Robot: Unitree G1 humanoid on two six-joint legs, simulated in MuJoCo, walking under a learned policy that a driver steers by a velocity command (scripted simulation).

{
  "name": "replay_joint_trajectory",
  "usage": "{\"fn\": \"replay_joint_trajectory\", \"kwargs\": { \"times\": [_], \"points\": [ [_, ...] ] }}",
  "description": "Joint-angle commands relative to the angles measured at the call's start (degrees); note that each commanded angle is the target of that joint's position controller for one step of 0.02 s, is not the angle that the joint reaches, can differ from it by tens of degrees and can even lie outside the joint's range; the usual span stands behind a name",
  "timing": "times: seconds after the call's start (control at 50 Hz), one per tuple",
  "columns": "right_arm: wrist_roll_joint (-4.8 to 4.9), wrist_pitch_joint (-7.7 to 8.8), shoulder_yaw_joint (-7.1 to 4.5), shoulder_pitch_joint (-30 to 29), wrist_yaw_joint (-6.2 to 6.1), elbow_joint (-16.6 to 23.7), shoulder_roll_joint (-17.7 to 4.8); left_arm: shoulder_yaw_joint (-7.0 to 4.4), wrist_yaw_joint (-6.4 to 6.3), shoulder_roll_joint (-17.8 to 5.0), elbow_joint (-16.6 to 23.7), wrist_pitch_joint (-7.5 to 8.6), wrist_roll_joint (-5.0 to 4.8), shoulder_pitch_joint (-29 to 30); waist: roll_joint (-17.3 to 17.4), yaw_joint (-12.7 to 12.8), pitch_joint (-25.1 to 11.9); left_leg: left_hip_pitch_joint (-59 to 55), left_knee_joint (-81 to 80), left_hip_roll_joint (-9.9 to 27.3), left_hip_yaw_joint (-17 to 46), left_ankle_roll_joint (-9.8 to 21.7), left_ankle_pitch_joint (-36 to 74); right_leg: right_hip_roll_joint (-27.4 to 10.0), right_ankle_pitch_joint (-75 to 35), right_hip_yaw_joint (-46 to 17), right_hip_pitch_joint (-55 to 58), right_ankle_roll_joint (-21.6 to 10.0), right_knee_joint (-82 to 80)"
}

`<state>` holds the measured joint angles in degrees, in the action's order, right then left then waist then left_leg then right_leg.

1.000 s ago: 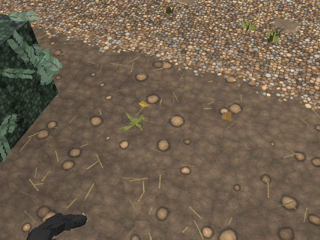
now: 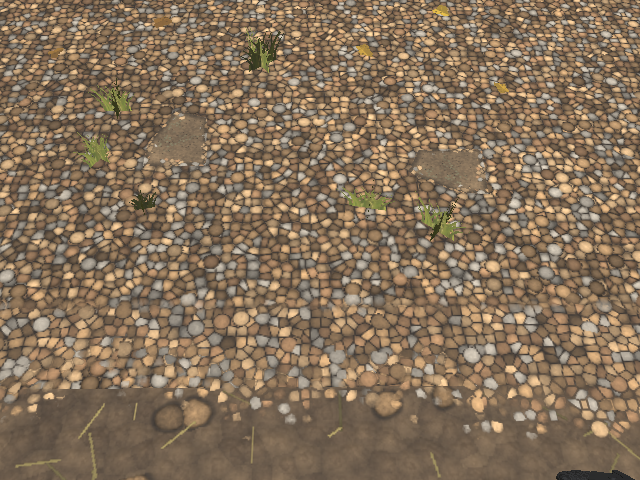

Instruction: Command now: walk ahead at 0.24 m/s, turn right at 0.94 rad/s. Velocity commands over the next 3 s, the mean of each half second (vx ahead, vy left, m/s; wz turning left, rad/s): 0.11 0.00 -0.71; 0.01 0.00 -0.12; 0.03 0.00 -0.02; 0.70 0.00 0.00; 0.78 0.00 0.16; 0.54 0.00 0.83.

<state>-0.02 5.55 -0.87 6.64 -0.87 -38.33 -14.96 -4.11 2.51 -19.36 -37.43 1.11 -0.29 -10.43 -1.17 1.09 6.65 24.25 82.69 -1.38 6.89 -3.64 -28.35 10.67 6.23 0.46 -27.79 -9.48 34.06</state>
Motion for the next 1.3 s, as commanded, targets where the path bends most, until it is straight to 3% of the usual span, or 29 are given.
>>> {"fn": "replay_joint_trajectory", "kwargs": {
  "times": [0.02,0.08,0.12,0.16,0.2,0.26,0.3,0.32,0.34,0.36,0.38,0.4,0.42,0.46,0.5,0.58,0.62,0.66,0.68,0.7,0.72,0.74,0.76,0.8,0.88,1.02,1.14,1.3],
  "points": [
    [-0.67,-1.33,-3.52,5.1,-1.21,4.6,-11.5,-2.80,-1.21,-8.5,7.4,1.11,-0.46,2.0,6.1,-3.9,-13.2,11.7,-5.3,2.1,2.8,-1.2,1.6,-18.8,-24.6,-31.2,16.7,-11.4,-15.7],
    [-1.39,-1.59,-2.51,0.8,-1.52,5.9,-6.8,-3.07,-3.32,-8.1,6.2,-0.07,-0.95,0.7,4.8,-3.4,-13.8,8.6,-20.8,0.7,0.8,-2.6,6.2,-12.9,-35.2,-23.7,11.0,-7.7,-12.0],
    [-0.72,-1.93,-2.18,-1.8,-1.44,6.3,-5.5,-3.55,-4.79,-8.9,6.4,-1.95,-1.38,0.9,2.2,-2.6,-17.5,6.3,-29.6,-1.7,0.4,-3.2,13.3,-10.6,-33.0,-23.0,12.0,-4.6,-10.0],
    [-0.13,-2.27,-2.32,-4.4,-1.14,6.4,-5.6,-3.64,-5.68,-8.6,7.1,-3.41,-1.86,1.5,-0.9,-1.7,-18.7,4.6,-35.8,-3.1,1.0,-3.2,18.4,-9.4,-25.6,-23.9,12.6,-1.7,-8.8],
    [-0.02,-2.31,-2.59,-7.0,-0.93,6.8,-5.9,-3.47,-5.90,-7.5,7.5,-4.03,-1.71,1.1,-3.9,-0.4,-17.2,3.8,-40.9,-3.8,2.1,-2.9,20.2,-9.3,-18.5,-26.6,12.9,-0.2,-8.2],
    [-0.19,-1.74,-3.39,-6.5,-0.40,5.9,-7.3,-2.63,-5.68,-4.8,8.0,-4.05,-0.81,1.0,-7.7,0.3,-16.1,0.6,-48.7,-2.3,3.1,-1.7,21.3,-10.5,-12.2,-29.4,15.6,0.7,-5.0],
    [-0.29,-1.02,-3.92,-4.1,0.08,4.8,-7.2,-1.90,-5.27,-3.2,8.3,-3.74,-0.76,2.2,-7.4,-1.4,-14.9,-8.3,-59.3,-0.4,2.2,1.0,30.3,-9.0,-4.4,-29.1,13.2,2.3,-0.2],
    [-0.92,-1.00,-4.09,-4.1,0.05,5.0,-8.3,-0.88,-4.97,0.0,7.7,-3.64,-0.13,-1.6,-0.3,0.4,-16.1,-16.5,-60.0,7.8,8.5,5.2,38.5,-5.5,15.0,-25.2,8.0,4.7,8.9],
    [-2.50,-1.71,-4.22,-3.7,-0.22,6.5,-10.2,-0.55,-4.98,0.5,7.3,-3.41,0.00,-6.6,11.2,2.5,-14.9,-22.0,-58.4,19.1,19.6,13.6,59.9,2.5,35.9,-17.6,-1.5,8.4,22.9],
    [-3.00,-2.07,-5.15,-0.5,-0.19,5.1,-12.4,-1.84,-4.49,-5.1,7.9,-2.89,-0.29,-8.7,19.3,3.5,-18.3,-21.2,-62.8,27.7,35.7,21.9,52.4,0.0,34.7,-14.1,-6.4,11.5,33.4],
    [-2.08,-2.38,-4.62,-1.8,-0.22,6.3,-9.2,-2.97,-4.75,-9.5,5.8,-3.37,-0.52,-5.6,12.0,1.0,-16.3,-18.7,-61.9,23.2,31.4,21.0,42.2,-2.9,29.5,-14.0,-6.3,13.0,39.2],
    [-1.55,-3.10,-3.71,-2.5,-0.42,6.4,-6.6,-3.00,-4.96,-9.5,5.0,-4.31,-0.35,-2.5,6.7,0.0,-14.5,-15.9,-60.8,18.8,23.1,17.7,35.8,-3.4,24.9,-13.1,-6.5,13.7,41.6],
    [-0.88,-3.65,-3.03,-2.7,-0.54,6.8,-5.8,-2.38,-5.17,-7.4,4.6,-5.16,-0.20,-1.7,4.5,-0.2,-13.3,-13.0,-61.2,15.7,19.3,15.5,31.9,-3.5,23.2,-12.0,-5.2,14.2,43.2],
    [-0.93,-4.63,-2.79,-3.3,-0.90,6.0,-6.9,-0.94,-4.76,-3.5,5.1,-5.06,-0.34,-1.3,5.3,0.6,-10.9,-8.6,-63.5,11.6,13.7,13.8,27.1,-3.8,19.9,-8.5,-2.7,14.6,39.6],
    [-1.06,-5.44,-2.75,-2.6,-1.02,5.4,-6.3,-0.01,-4.53,-1.3,4.8,-4.50,-0.59,-1.2,8.6,0.2,-12.1,-10.6,-64.3,8.8,9.7,12.9,23.5,-5.1,19.5,-4.9,-0.2,14.9,29.1],
    [-0.39,-6.12,-3.64,1.2,-0.99,3.7,-8.1,0.55,-4.02,-0.7,3.9,-3.76,-0.43,0.7,13.9,-2.8,-12.8,-13.6,-64.9,10.8,11.5,15.1,18.6,-8.8,20.5,-2.8,7.2,13.7,9.9],
    [-0.03,-6.27,-3.62,2.4,-1.07,2.9,-8.3,0.22,-3.71,-1.4,2.3,-3.58,-0.56,-0.9,13.6,-2.6,-12.6,-13.1,-64.2,11.7,12.7,15.1,16.5,-8.8,15.6,-2.1,11.2,12.2,1.4],
    [0.64,-6.25,-3.37,4.2,-1.14,1.8,-7.8,0.22,-3.30,-0.7,0.3,-3.43,-0.14,-3.5,12.1,-1.2,-11.3,-8.7,-63.5,10.3,11.3,12.6,13.9,-8.0,8.3,-1.0,17.9,9.1,-9.7],
    [0.50,-5.81,-3.20,5.7,-1.02,1.1,-7.2,0.14,-3.29,-2.0,0.7,-3.31,0.72,-3.1,9.7,-1.5,-11.1,-5.0,-61.7,9.4,9.6,9.7,12.3,-10.7,5.8,-4.1,21.5,7.1,-10.3],
    [-0.52,-4.90,-2.63,6.1,-0.64,1.9,-5.1,-0.59,-3.47,-5.9,0.9,-3.24,1.96,-2.7,-0.1,-3.1,-11.5,-0.8,-56.9,4.9,3.0,6.1,10.3,-17.6,2.9,-11.5,22.3,3.7,-9.6],
    [-1.10,-4.21,-2.46,2.4,-0.41,2.7,-4.0,0.12,-3.06,-2.8,0.0,-2.66,2.47,-2.2,-7.4,-2.2,-10.5,-4.6,-54.6,1.0,-3.1,3.0,10.1,-21.4,9.0,-15.9,13.5,0.3,-14.3],
    [-1.42,-3.99,-2.61,0.7,-0.30,2.6,-4.4,1.33,-2.86,0.5,0.8,-1.96,2.61,0.9,-6.5,-2.4,-8.0,-8.2,-54.5,1.8,-2.5,1.9,13.2,-20.8,14.1,-16.0,9.4,0.8,-16.4],
    [-1.55,-3.99,-2.53,0.4,-0.23,1.8,-3.6,1.58,-2.89,1.3,0.3,-1.37,2.49,1.4,-6.1,-2.7,-7.3,-10.4,-55.2,1.8,-2.3,1.7,16.7,-18.5,17.2,-14.0,8.5,2.9,-15.9],
    [-1.64,-4.26,-2.76,1.5,-0.37,0.9,-4.0,1.29,-3.00,0.0,-0.9,-0.46,1.79,-0.2,-6.0,-2.3,-5.5,-12.2,-55.7,2.2,-1.7,1.8,19.7,-16.9,18.2,-12.7,7.0,4.8,-15.7],
    [-0.96,-4.06,-2.88,2.6,-0.32,-0.9,-4.1,1.64,-3.52,0.6,-2.2,-0.17,1.30,-2.9,-2.8,-2.2,-3.7,-12.6,-56.4,2.6,-1.0,2.8,19.9,-15.1,17.7,-11.0,6.7,5.9,-15.0],
    [-0.72,-3.79,-2.89,2.6,-0.57,-3.6,-4.2,1.44,-3.82,1.1,-3.8,-0.20,0.70,-4.9,1.0,-1.6,-6.3,-13.7,-55.9,3.1,-0.6,2.9,25.3,-13.6,6.8,-8.9,11.0,5.9,-11.9],
    [-0.41,-3.94,-2.94,2.2,-0.95,-5.7,-4.3,1.11,-3.93,1.3,-5.5,-0.46,0.48,-5.7,1.3,-1.5,-8.1,-15.0,-54.4,3.2,-0.7,3.4,29.5,-12.6,0.6,-7.5,12.8,6.2,-10.4],
    [-0.15,-4.62,-2.99,1.0,-1.33,-9.1,-4.3,0.79,-4.31,1.3,-8.3,-0.56,0.34,-6.8,0.8,-1.4,-7.7,-15.5,-53.8,3.0,-0.9,4.1,30.4,-12.1,-0.9,-6.5,13.2,6.8,-10.1]
  ]
}}
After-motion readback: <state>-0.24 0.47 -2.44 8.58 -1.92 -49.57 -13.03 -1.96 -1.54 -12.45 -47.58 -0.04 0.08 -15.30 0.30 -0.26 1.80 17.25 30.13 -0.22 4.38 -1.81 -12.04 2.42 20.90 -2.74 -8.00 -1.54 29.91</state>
